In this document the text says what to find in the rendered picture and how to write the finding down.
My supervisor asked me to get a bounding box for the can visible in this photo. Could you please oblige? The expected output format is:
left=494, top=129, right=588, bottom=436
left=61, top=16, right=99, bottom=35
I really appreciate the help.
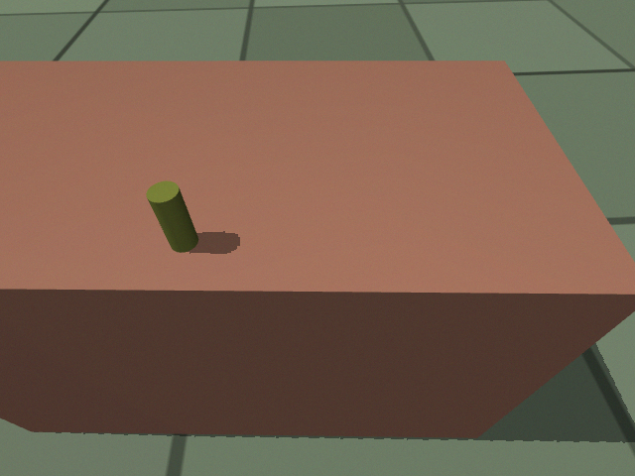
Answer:
left=146, top=181, right=198, bottom=253

